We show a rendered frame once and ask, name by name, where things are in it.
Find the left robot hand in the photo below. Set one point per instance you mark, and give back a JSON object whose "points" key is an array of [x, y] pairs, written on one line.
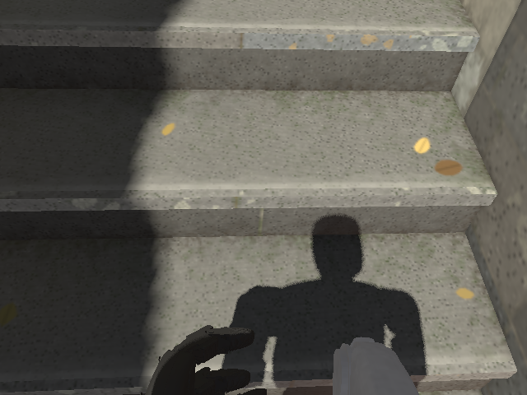
{"points": [[175, 373]]}

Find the right robot thigh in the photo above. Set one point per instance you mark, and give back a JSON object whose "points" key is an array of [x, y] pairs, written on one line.
{"points": [[369, 368]]}

